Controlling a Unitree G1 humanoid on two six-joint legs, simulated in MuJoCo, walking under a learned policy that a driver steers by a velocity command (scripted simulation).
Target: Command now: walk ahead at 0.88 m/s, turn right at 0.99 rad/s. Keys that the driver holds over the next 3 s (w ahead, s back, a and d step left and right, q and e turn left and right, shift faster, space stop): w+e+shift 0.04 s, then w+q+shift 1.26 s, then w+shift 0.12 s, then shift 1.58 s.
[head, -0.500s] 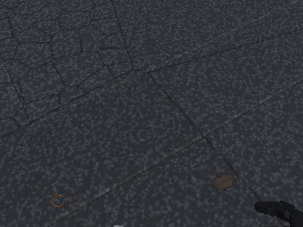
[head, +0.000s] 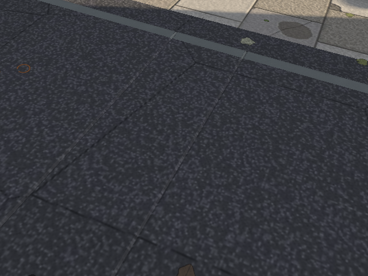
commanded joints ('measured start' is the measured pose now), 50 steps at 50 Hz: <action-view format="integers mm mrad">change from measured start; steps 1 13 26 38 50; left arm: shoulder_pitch -138 286 184 119 -244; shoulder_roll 67 78 -62 -15 -48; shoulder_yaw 16 18 -22 -41 -84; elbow -83 69 222 22 -78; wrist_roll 0 17 -13 6 -10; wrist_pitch -10 -95 -178 -172 -106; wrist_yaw -6 34 79 94 73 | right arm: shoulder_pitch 70 98 -158 95 79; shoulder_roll -147 -193 58 -269 -142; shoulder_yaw -45 -43 -13 -120 -93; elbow -28 141 6 39 59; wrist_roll -4 38 32 19 46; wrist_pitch -25 -26 53 70 -19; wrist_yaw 7 4 79 25 30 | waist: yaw -38 305 17 -55 -39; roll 155 220 -73 233 70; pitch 150 -99 218 -186 115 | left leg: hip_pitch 86 -163 -679 467 -191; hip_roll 236 213 96 237 -44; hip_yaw -158 17 -65 -980 -481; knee -214 444 784 -69 -145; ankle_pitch -153 996 314 -147 419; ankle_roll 71 126 96 549 257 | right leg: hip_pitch -223 967 638 -112 321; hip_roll -41 17 -172 47 -50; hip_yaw -35 -123 -306 6 -113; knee -2 -702 -1165 483 -608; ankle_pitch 19 -164 260 -358 196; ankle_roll -2 -166 -44 -3 42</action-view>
